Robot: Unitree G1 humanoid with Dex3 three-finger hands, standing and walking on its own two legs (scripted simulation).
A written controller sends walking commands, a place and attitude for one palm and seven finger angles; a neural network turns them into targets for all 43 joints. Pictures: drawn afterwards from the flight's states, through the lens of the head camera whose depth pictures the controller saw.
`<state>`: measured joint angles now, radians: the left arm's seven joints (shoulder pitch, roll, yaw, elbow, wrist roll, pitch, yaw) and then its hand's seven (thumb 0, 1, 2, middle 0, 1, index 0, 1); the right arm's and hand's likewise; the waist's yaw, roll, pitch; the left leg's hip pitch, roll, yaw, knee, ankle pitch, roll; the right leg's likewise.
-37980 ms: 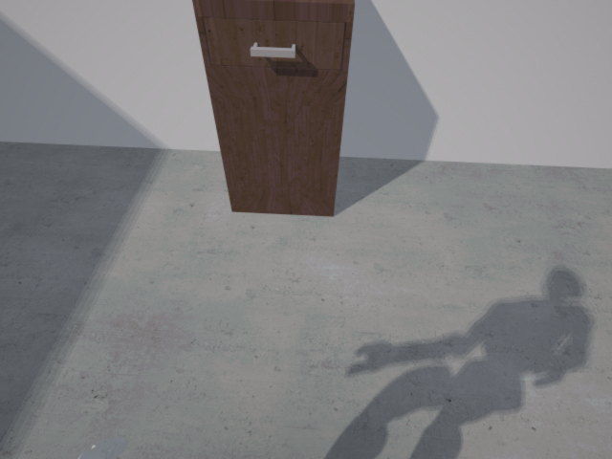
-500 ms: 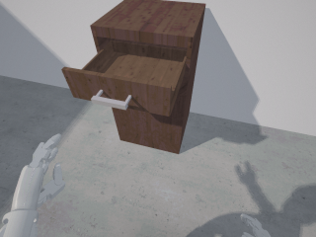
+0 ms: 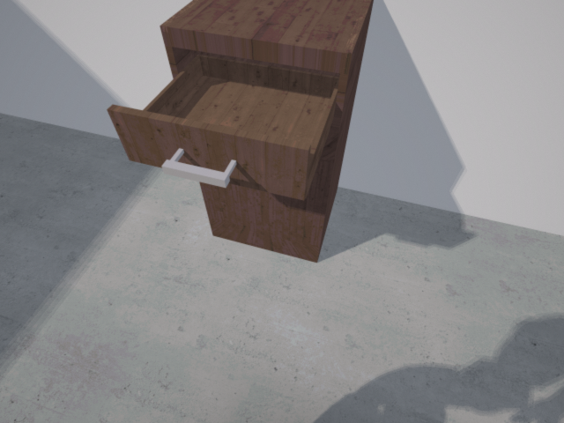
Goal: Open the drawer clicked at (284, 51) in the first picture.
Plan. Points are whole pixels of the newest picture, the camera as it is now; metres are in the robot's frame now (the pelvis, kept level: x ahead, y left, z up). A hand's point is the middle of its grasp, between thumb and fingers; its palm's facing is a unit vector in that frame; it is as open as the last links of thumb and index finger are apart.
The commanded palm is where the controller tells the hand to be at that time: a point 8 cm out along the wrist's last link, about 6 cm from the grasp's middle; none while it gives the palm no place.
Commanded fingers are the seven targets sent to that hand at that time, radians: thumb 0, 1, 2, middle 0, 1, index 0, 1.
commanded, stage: let the arm hang, fingers relaxed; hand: left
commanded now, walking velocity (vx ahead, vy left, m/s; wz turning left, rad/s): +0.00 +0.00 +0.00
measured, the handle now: (200, 166) +0.58 +0.20 -0.01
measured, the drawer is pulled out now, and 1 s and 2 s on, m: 0.29 0.29 0.29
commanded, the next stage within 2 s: look to check the result in 0.52 s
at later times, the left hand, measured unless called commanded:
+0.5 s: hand out of the picture +0.02 +0.19 -0.17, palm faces +0.00 -0.98 -0.19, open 7.4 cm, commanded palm none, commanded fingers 0.00 0.90 0.90 -0.20 -0.30 -0.20 -0.30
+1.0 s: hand out of the picture +0.04 +0.18 -0.17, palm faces -0.02 -0.98 -0.20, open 7.4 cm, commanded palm none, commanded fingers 0.00 0.90 0.90 -0.20 -0.30 -0.20 -0.30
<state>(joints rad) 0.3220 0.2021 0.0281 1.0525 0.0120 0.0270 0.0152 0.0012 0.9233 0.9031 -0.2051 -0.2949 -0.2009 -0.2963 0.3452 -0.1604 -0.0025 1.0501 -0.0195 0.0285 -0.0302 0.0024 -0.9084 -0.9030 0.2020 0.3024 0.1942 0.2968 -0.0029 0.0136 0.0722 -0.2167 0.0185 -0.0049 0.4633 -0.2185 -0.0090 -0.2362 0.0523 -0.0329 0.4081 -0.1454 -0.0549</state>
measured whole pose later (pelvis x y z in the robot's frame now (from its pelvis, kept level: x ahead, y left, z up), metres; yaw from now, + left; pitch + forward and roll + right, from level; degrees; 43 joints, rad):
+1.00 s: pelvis +0.03 +0.01 +0.00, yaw -2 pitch -1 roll +0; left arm 0.26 0.15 0.01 1.12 0.01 -0.01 0.03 0.00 0.90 0.90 -0.20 -0.29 -0.20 -0.30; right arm 0.27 -0.13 -0.01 1.11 -0.01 0.00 -0.04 0.00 -0.91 -0.90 0.20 0.30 0.19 0.30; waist -0.01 0.01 0.07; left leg -0.14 0.01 0.04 0.40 -0.24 0.00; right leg -0.20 0.05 0.01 0.40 -0.18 -0.04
